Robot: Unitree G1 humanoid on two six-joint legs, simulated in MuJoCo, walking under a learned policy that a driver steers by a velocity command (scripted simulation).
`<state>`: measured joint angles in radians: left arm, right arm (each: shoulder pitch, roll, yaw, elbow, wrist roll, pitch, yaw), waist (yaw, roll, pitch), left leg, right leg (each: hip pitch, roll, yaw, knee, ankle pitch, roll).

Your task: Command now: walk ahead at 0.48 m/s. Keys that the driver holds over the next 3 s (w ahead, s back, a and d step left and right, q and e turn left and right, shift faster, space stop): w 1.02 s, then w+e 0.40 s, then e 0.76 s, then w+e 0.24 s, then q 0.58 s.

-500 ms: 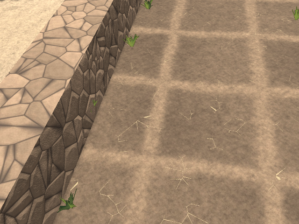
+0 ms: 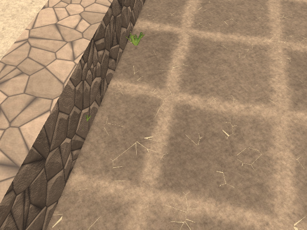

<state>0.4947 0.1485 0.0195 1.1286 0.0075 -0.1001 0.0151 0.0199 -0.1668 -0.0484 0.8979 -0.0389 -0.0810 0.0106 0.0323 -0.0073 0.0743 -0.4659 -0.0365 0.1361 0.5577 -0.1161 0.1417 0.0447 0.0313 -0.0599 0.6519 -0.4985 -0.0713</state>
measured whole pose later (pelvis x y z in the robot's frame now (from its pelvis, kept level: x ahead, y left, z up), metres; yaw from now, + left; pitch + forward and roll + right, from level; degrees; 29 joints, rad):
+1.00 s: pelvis +0.57 -0.03 +0.02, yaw +0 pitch +1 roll -1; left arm 0.47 0.17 0.03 1.07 0.02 -0.11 0.01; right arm 0.02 -0.19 -0.03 0.88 -0.02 -0.04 0.03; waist 0.07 0.03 0.05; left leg -0.56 0.06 0.07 0.59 -0.04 0.06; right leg 0.11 0.08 -0.08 0.17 -0.30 -0.07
